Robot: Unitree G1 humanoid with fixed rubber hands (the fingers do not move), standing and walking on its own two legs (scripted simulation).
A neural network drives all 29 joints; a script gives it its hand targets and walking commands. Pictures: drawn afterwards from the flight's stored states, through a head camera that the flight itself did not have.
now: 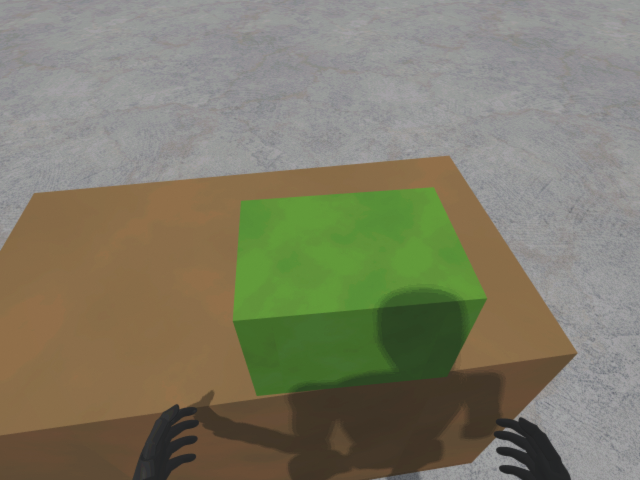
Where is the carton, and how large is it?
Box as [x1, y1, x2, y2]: [233, 187, 486, 395]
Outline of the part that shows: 433,187 241,201 233,322 257,395 439,377 447,375 486,297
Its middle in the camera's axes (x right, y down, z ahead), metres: +0.04 +0.07 +0.61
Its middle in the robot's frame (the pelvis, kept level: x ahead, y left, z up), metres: +0.41 -0.02 -0.02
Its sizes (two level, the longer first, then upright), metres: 0.303 0.215 0.214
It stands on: a pedestal, 0.66 m high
